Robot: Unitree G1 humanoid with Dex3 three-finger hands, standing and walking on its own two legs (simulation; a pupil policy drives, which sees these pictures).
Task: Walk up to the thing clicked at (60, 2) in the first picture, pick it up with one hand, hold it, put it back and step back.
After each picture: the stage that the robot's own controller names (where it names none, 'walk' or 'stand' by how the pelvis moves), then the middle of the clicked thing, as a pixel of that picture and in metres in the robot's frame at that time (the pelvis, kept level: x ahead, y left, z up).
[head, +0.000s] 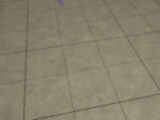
stand; out of the picture +2.32 +0.35 -0.66
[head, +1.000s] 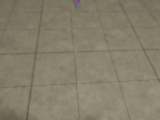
walk; out of the picture +2.18 +0.13 -0.63
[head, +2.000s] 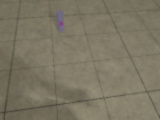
walk; (60, 21) +1.53 +0.23 -0.64
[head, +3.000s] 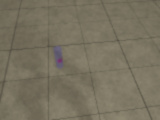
walk; (58, 57) +1.01 +0.21 -0.64
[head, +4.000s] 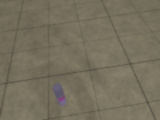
walk; (59, 95) +0.62 +0.24 -0.63
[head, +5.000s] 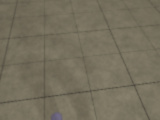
stand; out of the picture +0.40 +0.18 -0.62
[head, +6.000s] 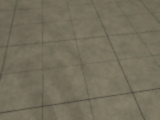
stand; out of the picture +0.36 +0.17 -0.66
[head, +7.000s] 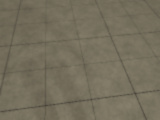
stand; out of the picture +0.36 +0.17 -0.66
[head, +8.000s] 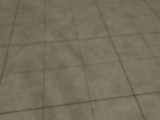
stand; out of the picture +0.34 +0.17 -0.66
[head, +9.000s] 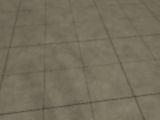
stand; out of the picture +0.35 +0.17 -0.66
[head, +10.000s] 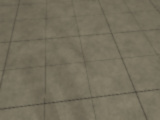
go down; out of the picture +0.35 +0.17 -0.66
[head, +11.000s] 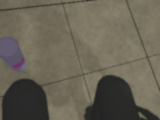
go down; (13, 57) +0.42 +0.23 -0.24
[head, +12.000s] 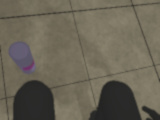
approach; (24, 60) +0.42 +0.23 -0.26
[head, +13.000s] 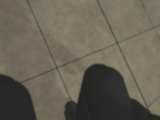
close in; out of the picture +0.40 +0.28 -0.16
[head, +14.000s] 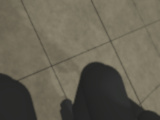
close; out of the picture +0.40 +0.29 -0.15
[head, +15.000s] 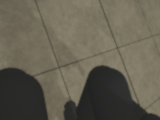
lift; out of the picture +0.34 +0.26 -0.15
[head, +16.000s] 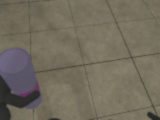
lift; (24, 84) +0.31 +0.18 +0.04
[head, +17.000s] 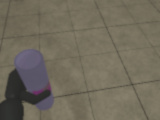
hold; (38, 84) +0.32 +0.15 +0.05
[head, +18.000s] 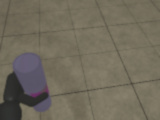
hold; (36, 87) +0.32 +0.16 +0.04
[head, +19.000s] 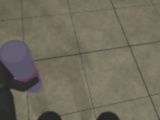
crouch; (25, 71) +0.37 +0.19 -0.02
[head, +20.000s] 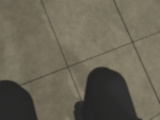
lower; out of the picture +0.42 +0.28 -0.13
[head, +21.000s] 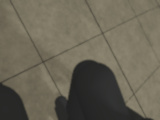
lower; out of the picture +0.42 +0.31 -0.15
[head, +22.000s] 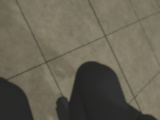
lower; out of the picture +0.41 +0.31 -0.16
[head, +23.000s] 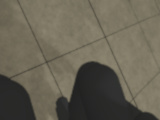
lower; out of the picture +0.40 +0.31 -0.16
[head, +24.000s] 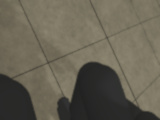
lower; out of the picture +0.39 +0.30 -0.16
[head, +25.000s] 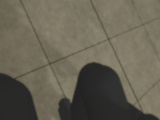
withdraw; out of the picture +0.38 +0.28 -0.16
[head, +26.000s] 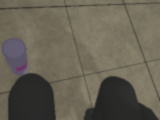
stand; (17, 60) +0.40 +0.25 -0.21
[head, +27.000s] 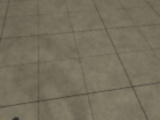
stand; out of the picture +0.33 +0.17 -0.58
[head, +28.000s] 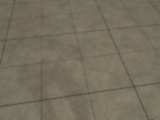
stand; out of the picture +0.35 +0.18 -0.60
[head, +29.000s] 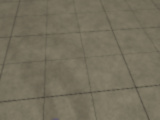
stand; out of the picture +0.36 +0.17 -0.61
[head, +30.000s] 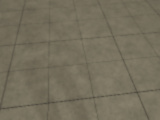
walk; out of the picture +0.37 +0.16 -0.66
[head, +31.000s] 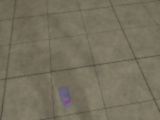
walk; (65, 97) +0.51 +0.16 -0.64
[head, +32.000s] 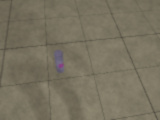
walk; (59, 62) +0.83 +0.18 -0.64
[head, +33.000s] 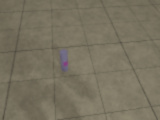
stand; (64, 61) +1.00 +0.18 -0.64
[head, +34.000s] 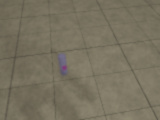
stand; (62, 64) +1.00 +0.19 -0.66
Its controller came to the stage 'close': yes
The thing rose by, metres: 0.68
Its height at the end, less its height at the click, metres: +0.00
